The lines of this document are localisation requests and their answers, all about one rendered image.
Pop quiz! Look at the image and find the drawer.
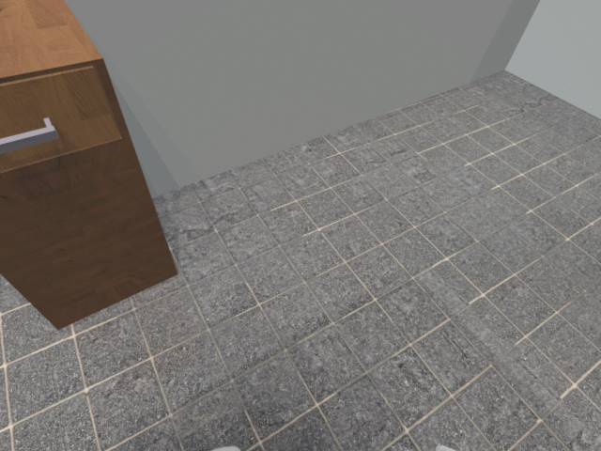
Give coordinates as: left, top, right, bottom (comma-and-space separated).
0, 66, 119, 171

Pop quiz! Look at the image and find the cabinet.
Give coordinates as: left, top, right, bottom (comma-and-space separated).
0, 0, 178, 330

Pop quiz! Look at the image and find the handle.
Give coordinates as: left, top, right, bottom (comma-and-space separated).
0, 117, 59, 154

